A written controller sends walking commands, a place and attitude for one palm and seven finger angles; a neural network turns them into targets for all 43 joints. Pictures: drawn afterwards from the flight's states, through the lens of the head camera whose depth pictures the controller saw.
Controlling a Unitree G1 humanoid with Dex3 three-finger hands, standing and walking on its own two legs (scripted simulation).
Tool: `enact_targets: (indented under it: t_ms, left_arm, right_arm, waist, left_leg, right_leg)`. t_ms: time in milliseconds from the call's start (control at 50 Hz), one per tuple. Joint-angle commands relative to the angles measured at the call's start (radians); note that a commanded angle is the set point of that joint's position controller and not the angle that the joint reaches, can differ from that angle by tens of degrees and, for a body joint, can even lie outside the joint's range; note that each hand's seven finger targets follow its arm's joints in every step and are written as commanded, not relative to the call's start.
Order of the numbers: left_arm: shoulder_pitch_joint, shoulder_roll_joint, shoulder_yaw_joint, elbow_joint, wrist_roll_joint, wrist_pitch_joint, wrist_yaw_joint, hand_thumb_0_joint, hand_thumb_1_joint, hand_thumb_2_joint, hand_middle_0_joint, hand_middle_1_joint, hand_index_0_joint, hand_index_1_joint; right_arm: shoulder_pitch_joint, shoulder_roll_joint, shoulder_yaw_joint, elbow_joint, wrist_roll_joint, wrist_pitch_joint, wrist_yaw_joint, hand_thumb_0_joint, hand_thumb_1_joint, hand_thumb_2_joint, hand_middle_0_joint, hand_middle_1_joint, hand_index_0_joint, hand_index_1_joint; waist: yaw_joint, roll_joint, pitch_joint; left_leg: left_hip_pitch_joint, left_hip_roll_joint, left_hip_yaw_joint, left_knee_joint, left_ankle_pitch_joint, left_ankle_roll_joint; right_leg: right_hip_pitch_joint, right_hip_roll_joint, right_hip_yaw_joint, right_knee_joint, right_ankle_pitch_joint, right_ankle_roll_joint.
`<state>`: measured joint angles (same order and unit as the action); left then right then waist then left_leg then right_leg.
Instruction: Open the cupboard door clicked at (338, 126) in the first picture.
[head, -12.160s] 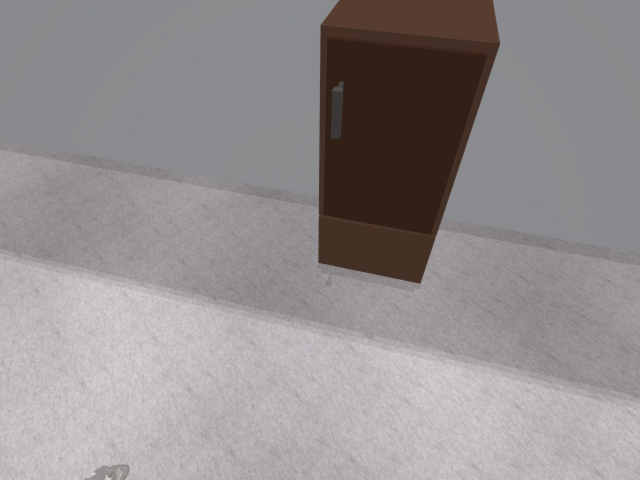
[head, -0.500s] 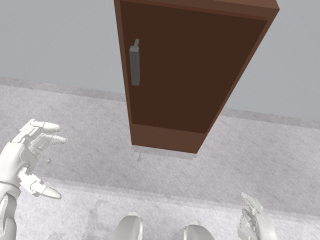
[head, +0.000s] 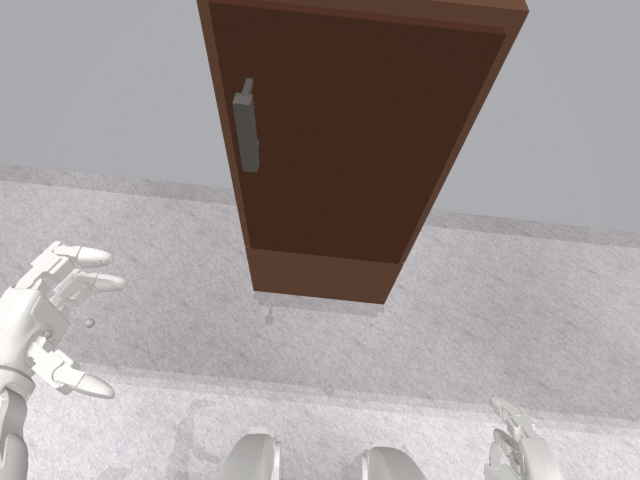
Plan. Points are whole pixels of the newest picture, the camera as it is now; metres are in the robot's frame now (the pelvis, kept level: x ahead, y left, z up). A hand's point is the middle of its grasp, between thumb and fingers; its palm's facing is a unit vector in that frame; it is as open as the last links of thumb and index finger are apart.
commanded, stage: raise the hand with hooked fingers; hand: left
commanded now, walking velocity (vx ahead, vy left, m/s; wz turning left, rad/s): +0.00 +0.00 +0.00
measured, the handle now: (249, 126) +0.61 +0.14 +0.04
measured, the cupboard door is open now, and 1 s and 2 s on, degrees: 0 0 0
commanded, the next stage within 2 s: move the hooked fingers beside the handle in 0.08 s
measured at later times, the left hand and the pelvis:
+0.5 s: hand (121, 276) +0.34 +0.25 +0.04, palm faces -0.09 -1.00 -0.03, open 14.0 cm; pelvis +0.00 +0.00 -0.01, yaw +0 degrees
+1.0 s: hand (156, 222) +0.42 +0.24 +0.04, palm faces -0.07 -1.00 -0.02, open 14.0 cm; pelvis +0.00 +0.01 -0.01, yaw -1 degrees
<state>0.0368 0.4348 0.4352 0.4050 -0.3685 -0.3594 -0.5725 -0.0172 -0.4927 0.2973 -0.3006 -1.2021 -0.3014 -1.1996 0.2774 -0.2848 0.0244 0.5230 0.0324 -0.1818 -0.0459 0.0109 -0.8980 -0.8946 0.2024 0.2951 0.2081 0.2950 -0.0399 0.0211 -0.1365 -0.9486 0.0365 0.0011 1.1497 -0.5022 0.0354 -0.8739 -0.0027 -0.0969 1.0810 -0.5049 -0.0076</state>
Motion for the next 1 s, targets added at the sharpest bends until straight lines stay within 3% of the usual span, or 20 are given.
enact_targets:
  t_ms: [0,100,160,180,200,220,280,340,420,480,620,680,720,740,760,780,820,840,960,980]
  left_arm:
    - [-0.146,0.267,0.108,-0.201,-0.035,-0.069,0.003,0.0,-0.5,0.3,-0.3,-1.2,-0.3,-1.2]
    - [-0.15,0.247,0.093,-0.156,-0.036,-0.059,-0.003,0.0,-0.5,0.3,-0.3,-1.2,-0.3,-1.2]
    - [-0.155,0.236,0.079,-0.14,-0.035,-0.053,-0.018,0.0,-0.5,0.3,-0.3,-1.2,-0.3,-1.2]
    - [-0.213,0.217,0.049,-0.146,-0.033,-0.053,-0.02,0.0,-0.5,0.3,-0.3,-1.2,-0.3,-1.2]
    - [-0.267,0.228,0.051,-0.134,-0.03,-0.051,-0.016,0.0,-0.5,0.3,-0.3,-1.2,-0.3,-1.2]
    - [-0.341,0.236,0.044,-0.125,-0.024,-0.059,-0.014,0.0,-0.5,0.3,-0.3,-1.2,-0.3,-1.2]
    - [-0.389,0.253,0.05,-0.091,-0.013,-0.072,-0.01,0.0,-0.5,0.3,-0.3,-1.2,-0.3,-1.2]
    - [-0.469,0.273,0.046,-0.088,0.007,-0.071,-0.001,0.0,-0.5,0.3,-0.3,-1.2,-0.3,-1.2]
    - [-0.476,0.332,0.092,-0.031,0.025,-0.045,0.019,0.0,-0.5,0.3,-0.3,-1.2,-0.3,-1.2]
    - [-0.456,0.323,0.096,-0.012,0.029,-0.024,0.033,0.0,-0.5,0.3,-0.3,-1.2,-0.3,-1.2]
    - [-0.534,0.269,0.05,0.073,0.048,-0.027,0.066,0.0,-0.5,0.3,-0.3,-1.2,-0.3,-1.2]
    - [-0.617,0.243,0.013,0.076,0.064,-0.053,0.07,0.0,-0.5,0.3,-0.3,-1.2,-0.3,-1.2]
    - [-0.659,0.248,0.006,0.067,0.072,-0.069,0.073,0.0,-0.5,0.3,-0.3,-1.2,-0.3,-1.2]
    - [-0.685,0.272,0.023,0.096,0.082,-0.073,0.079,0.0,-0.5,0.3,-0.3,-1.2,-0.3,-1.2]
    - [-0.735,0.261,0.002,0.084,0.088,-0.081,0.083,0.0,-0.5,0.3,-0.3,-1.2,-0.3,-1.2]
    - [-0.728,0.261,0.012,0.118,0.091,-0.079,0.09,0.0,-0.5,0.3,-0.3,-1.2,-0.3,-1.2]
    - [-0.818,0.287,0.016,0.139,0.105,-0.086,0.105,0.0,-0.5,0.3,-0.3,-1.2,-0.3,-1.2]
    - [-0.816,0.314,0.045,0.164,0.112,-0.086,0.114,0.0,-0.5,0.3,-0.3,-1.2,-0.3,-1.2]
    - [-0.883,0.3,0.02,0.239,0.147,-0.09,0.144,0.0,-0.5,0.3,-0.3,-1.2,-0.3,-1.2]
    - [-0.922,0.283,-0.002,0.243,0.148,-0.09,0.145,0.0,-0.5,0.3,-0.3,-1.2,-0.3,-1.2]
  right_arm:
    - [-0.002,-0.157,-0.069,-0.129,0.011,-0.05,-0.013,0.0,-0.9,-0.9,0.2,0.3,0.2,0.3]
    - [-0.005,-0.158,-0.066,-0.132,0.012,-0.048,-0.015,0.0,-0.9,-0.9,0.2,0.3,0.2,0.3]
    - [0.004,-0.16,-0.068,-0.131,0.014,-0.047,-0.018,0.0,-0.9,-0.9,0.2,0.3,0.2,0.3]
    - [-0.002,-0.159,-0.064,-0.125,0.014,-0.048,-0.019,0.0,-0.9,-0.9,0.2,0.3,0.2,0.3]
    - [0.002,-0.16,-0.064,-0.117,0.013,-0.047,-0.023,0.0,-0.9,-0.9,0.2,0.3,0.2,0.3]
    - [0.002,-0.163,-0.061,-0.103,0.01,-0.05,-0.029,0.0,-0.9,-0.9,0.2,0.3,0.2,0.3]
    - [0.007,-0.164,-0.06,-0.095,0.011,-0.05,-0.035,0.0,-0.9,-0.9,0.2,0.3,0.2,0.3]
    - [0.011,-0.164,-0.058,-0.083,0.008,-0.05,-0.037,0.0,-0.9,-0.9,0.2,0.3,0.2,0.3]
    - [0.025,-0.167,-0.058,-0.078,0.007,-0.032,-0.035,0.0,-0.9,-0.9,0.2,0.3,0.2,0.3]
    - [0.027,-0.161,-0.06,-0.089,0.009,-0.013,-0.024,0.0,-0.9,-0.9,0.2,0.3,0.2,0.3]
    - [0.061,-0.165,-0.068,-0.076,0.007,0.02,-0.011,0.0,-0.9,-0.9,0.2,0.3,0.2,0.3]
    - [0.071,-0.165,-0.071,-0.061,0.004,0.03,-0.009,0.0,-0.9,-0.9,0.2,0.3,0.2,0.3]
    - [0.083,-0.168,-0.074,-0.052,0.001,0.035,-0.009,0.0,-0.9,-0.9,0.2,0.3,0.2,0.3]
    - [0.095,-0.174,-0.077,-0.037,0.001,0.043,-0.01,0.0,-0.9,-0.9,0.2,0.3,0.2,0.3]
    - [0.091,-0.17,-0.076,-0.032,-0.001,0.045,-0.01,0.0,-0.9,-0.9,0.2,0.3,0.2,0.3]
    - [0.097,-0.169,-0.076,-0.03,-0.001,0.05,-0.009,0.0,-0.9,-0.9,0.2,0.3,0.2,0.3]
    - [0.104,-0.172,-0.073,-0.014,-0.004,0.058,-0.012,0.0,-0.9,-0.9,0.2,0.3,0.2,0.3]
    - [0.111,-0.174,-0.073,-0.011,-0.005,0.065,-0.013,0.0,-0.9,-0.9,0.2,0.3,0.2,0.3]
    - [0.131,-0.17,-0.072,-0.003,-0.01,0.095,-0.003,0.0,-0.9,-0.9,0.2,0.3,0.2,0.3]
    - [0.131,-0.168,-0.069,0.001,-0.01,0.1,-0.001,0.0,-0.9,-0.9,0.2,0.3,0.2,0.3]
  waist:
    - [0.015,0.101,-0.279]
    - [0.009,0.08,-0.244]
    - [0.002,0.046,-0.263]
    - [-0.009,0.072,-0.253]
    - [-0.018,0.05,-0.25]
    - [-0.03,0.068,-0.232]
    - [-0.025,0.065,-0.255]
    - [-0.015,0.121,-0.316]
    - [0.002,0.104,-0.357]
    - [0.012,0.1,-0.374]
    - [-0.024,0.051,-0.326]
    - [-0.037,0.087,-0.345]
    - [-0.042,0.106,-0.371]
    - [-0.046,0.082,-0.378]
    - [-0.049,0.127,-0.382]
    - [-0.046,0.1,-0.377]
    - [-0.058,0.108,-0.377]
    - [-0.047,0.104,-0.391]
    - [-0.049,0.141,-0.431]
    - [-0.062,0.137,-0.434]
  left_leg:
    - [0.263,-0.022,-0.056,-0.184,0.269,-0.008]
    - [0.241,-0.023,-0.058,-0.187,0.234,-0.008]
    - [0.235,-0.024,-0.05,-0.173,0.247,-0.002]
    - [0.232,-0.025,-0.05,-0.167,0.241,-0.002]
    - [0.219,-0.022,-0.055,-0.161,0.212,-0.001]
    - [0.207,-0.022,-0.057,-0.147,0.202,-0.001]
    - [0.213,-0.02,-0.057,-0.148,0.18,-0.002]
    - [0.254,-0.018,-0.063,-0.148,0.22,-0.006]
    - [0.258,-0.015,-0.063,-0.149,0.283,-0.007]
    - [0.261,-0.016,-0.051,-0.155,0.334,-0.01]
    - [0.231,-0.012,-0.046,-0.147,0.329,-0.005]
    - [0.276,-0.008,-0.057,-0.148,0.349,-0.01]
    - [0.309,-0.004,-0.066,-0.141,0.382,-0.012]
    - [0.322,0.002,-0.073,-0.142,0.382,-0.015]
    - [0.335,0.001,-0.075,-0.143,0.373,-0.018]
    - [0.331,0.0,-0.079,-0.146,0.367,-0.017]
    - [0.32,0.0,-0.081,-0.137,0.356,-0.015]
    - [0.325,0.001,-0.083,-0.14,0.366,-0.019]
    - [0.372,0.007,-0.093,-0.137,0.415,-0.027]
    - [0.367,0.006,-0.092,-0.133,0.409,-0.024]
  right_leg:
    - [0.109,0.035,0.047,-0.144,0.176,-0.023]
    - [0.094,0.035,0.045,-0.149,0.152,-0.022]
    - [0.107,0.035,0.052,-0.149,0.177,-0.019]
    - [0.091,0.034,0.054,-0.146,0.174,-0.018]
    - [0.075,0.033,0.055,-0.145,0.146,-0.016]
    - [0.05,0.036,0.06,-0.136,0.134,-0.021]
    - [0.046,0.033,0.066,-0.136,0.109,-0.021]
    - [0.04,0.029,0.061,-0.117,0.137,-0.027]
    - [0.081,0.031,0.06,-0.111,0.192,-0.027]
    - [0.119,0.026,0.06,-0.111,0.253,-0.021]
    - [0.081,0.032,0.057,-0.116,0.26,-0.018]
    - [0.04,0.029,0.051,-0.108,0.255,-0.019]
    - [0.018,0.031,0.048,-0.099,0.257,-0.023]
    - [0.005,0.032,0.046,-0.1,0.251,-0.022]
    - [-0.011,0.028,0.047,-0.099,0.236,-0.022]
    - [-0.01,0.03,0.044,-0.101,0.23,-0.023]
    - [-0.023,0.031,0.045,-0.094,0.223,-0.024]
    - [-0.012,0.03,0.045,-0.092,0.229,-0.025]
    - [-0.046,0.03,0.042,-0.086,0.24,-0.025]
    - [-0.045,0.03,0.042,-0.086,0.245,-0.023]
